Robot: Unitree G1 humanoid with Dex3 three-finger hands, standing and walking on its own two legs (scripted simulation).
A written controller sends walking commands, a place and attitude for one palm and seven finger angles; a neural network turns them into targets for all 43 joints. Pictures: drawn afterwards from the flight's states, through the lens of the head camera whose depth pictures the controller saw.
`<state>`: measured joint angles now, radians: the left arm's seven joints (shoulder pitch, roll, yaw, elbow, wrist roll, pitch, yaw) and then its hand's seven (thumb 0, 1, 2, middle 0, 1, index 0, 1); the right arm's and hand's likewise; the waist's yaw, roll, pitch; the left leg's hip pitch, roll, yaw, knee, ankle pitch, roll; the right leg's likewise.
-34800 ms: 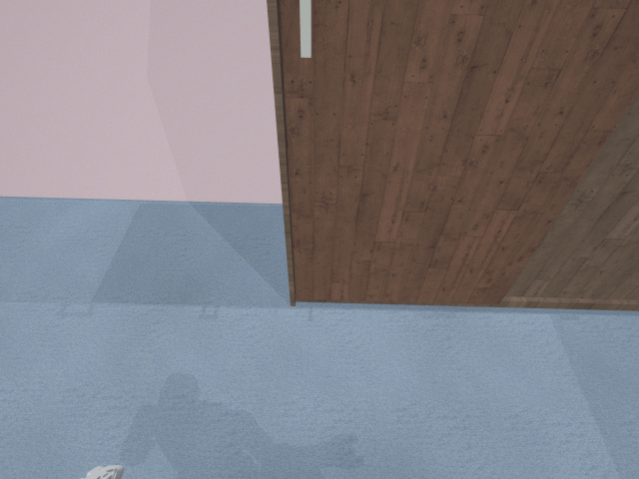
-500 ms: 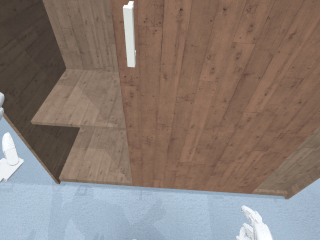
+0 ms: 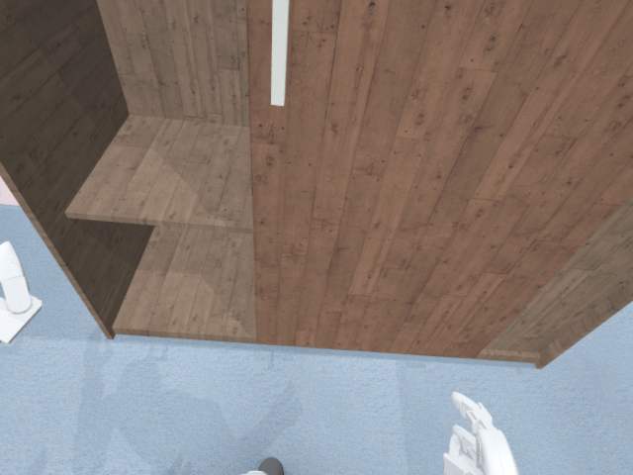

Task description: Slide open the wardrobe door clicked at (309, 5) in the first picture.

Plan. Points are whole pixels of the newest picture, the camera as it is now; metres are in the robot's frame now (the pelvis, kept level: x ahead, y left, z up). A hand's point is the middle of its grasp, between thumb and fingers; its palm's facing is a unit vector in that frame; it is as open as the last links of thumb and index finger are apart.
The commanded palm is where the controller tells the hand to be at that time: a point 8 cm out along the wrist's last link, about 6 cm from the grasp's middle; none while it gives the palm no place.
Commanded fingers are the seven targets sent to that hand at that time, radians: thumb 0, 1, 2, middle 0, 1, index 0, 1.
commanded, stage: stop stepping back and stand still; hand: left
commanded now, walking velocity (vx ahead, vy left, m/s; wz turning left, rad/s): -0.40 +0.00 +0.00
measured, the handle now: (280, 47) +0.59 +0.14 +0.25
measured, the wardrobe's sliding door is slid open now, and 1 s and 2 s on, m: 0.47 0.47 0.47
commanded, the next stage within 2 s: let the arm hang, fingers relaxed in 1.44 s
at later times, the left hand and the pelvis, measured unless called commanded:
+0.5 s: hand out of the picture +0.13 +0.31 +0.18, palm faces +0.42 -0.81 -0.40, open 7.4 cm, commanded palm +0.09 +0.33 +0.18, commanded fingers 0.00 0.90 0.90 -0.20 -0.30 -0.20 -0.30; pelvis -0.08 +0.04 +0.01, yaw -5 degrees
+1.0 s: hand out of the picture +0.19 +0.33 +0.16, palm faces +0.45 -0.79 -0.42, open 7.4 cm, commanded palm +0.12 +0.37 +0.18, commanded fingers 0.00 0.90 0.90 -0.20 -0.30 -0.20 -0.30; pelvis -0.03 +0.07 -0.01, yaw -2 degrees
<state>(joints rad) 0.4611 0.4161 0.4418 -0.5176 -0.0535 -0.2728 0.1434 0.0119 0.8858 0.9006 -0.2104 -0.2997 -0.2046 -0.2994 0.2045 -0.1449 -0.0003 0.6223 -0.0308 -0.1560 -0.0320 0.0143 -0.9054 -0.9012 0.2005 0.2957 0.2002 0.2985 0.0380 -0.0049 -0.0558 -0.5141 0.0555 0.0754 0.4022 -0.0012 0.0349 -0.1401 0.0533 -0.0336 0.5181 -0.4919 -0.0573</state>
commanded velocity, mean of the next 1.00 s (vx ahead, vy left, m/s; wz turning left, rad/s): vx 0.13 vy -0.06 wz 0.00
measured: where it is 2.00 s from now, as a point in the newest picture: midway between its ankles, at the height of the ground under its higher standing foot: outside the picture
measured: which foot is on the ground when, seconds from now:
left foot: down 0.00-0.02, up 0.04-0.14, down 0.16-0.36, up 0.38-0.58, down 0.60-1.00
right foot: up 0.00-0.00, down 0.02-0.16, up 0.18-0.36, down 0.38-1.00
